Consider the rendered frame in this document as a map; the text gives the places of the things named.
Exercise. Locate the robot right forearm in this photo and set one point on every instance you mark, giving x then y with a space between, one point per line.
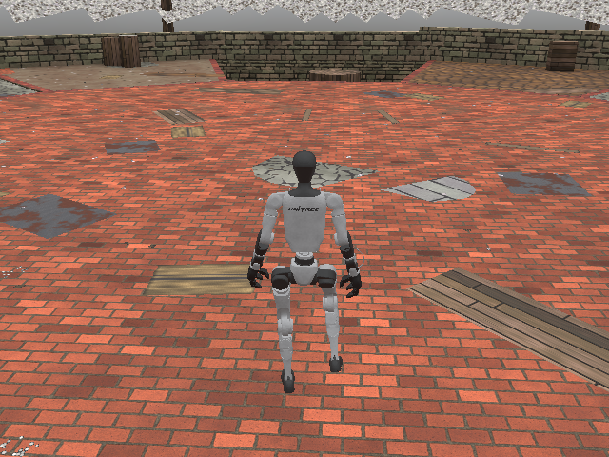
349 257

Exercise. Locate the robot right upper arm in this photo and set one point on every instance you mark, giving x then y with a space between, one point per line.
335 202

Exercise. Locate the robot left shin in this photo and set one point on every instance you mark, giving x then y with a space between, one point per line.
286 350

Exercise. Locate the right robot hand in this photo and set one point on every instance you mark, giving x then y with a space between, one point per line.
356 283

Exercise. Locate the left robot hand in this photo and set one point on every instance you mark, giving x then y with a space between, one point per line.
252 274

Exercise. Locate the robot right shin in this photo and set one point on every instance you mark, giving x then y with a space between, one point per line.
333 328

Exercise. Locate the robot shin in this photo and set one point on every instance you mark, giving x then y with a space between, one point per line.
333 328
286 350

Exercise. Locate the robot left forearm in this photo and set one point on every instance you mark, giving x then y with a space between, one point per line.
258 254

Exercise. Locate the robot left upper arm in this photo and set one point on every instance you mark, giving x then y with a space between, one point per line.
274 201

